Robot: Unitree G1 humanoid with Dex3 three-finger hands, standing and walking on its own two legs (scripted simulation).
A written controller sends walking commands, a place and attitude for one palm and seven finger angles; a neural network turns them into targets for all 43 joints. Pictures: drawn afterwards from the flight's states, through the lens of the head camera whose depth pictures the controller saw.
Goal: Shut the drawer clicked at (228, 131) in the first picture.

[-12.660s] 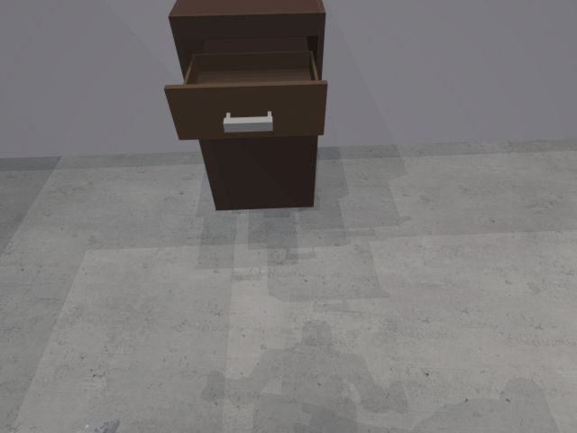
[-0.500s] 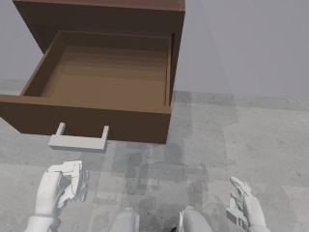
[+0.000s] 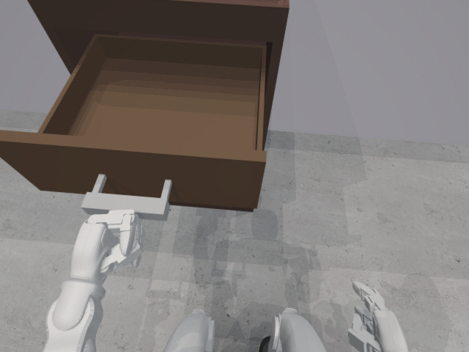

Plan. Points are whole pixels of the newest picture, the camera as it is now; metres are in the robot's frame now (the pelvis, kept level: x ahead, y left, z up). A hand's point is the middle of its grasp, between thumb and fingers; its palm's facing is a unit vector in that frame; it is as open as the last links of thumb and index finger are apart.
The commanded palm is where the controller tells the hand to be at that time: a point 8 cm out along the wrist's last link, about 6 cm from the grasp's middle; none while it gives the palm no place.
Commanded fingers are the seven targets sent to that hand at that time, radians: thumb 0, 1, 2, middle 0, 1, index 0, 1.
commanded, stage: push the drawer shut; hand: left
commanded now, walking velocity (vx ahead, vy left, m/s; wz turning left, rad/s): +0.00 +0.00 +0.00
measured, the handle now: (130, 194) +0.35 +0.20 +0.04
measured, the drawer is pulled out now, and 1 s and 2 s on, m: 0.28 0.15 0.02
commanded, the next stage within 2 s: none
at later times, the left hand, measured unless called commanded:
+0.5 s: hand (150, 201) +0.34 +0.16 +0.03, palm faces -0.04 -1.00 -0.05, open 2.9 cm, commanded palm +0.35 +0.21 +0.04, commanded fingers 0.00 0.90 0.90 -1.40 -1.60 -1.40 -1.60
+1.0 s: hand (155, 171) +0.40 +0.17 +0.03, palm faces -0.04 -1.00 -0.05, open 2.8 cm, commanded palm +0.40 +0.22 +0.04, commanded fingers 0.00 0.90 0.90 -1.40 -1.60 -1.40 -1.60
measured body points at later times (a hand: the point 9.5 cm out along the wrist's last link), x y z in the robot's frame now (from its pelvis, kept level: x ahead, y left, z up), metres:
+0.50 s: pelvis -0.01 +0.01 +0.00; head +0.09 +0.01 +0.44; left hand +0.34 +0.22 +0.04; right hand +0.14 -0.24 -0.10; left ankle +0.01 +0.10 -0.64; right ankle +0.04 -0.11 -0.64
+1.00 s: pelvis -0.01 +0.01 +0.01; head +0.11 +0.02 +0.44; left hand +0.40 +0.22 +0.04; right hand +0.10 -0.25 -0.11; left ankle +0.01 +0.10 -0.64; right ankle +0.04 -0.11 -0.64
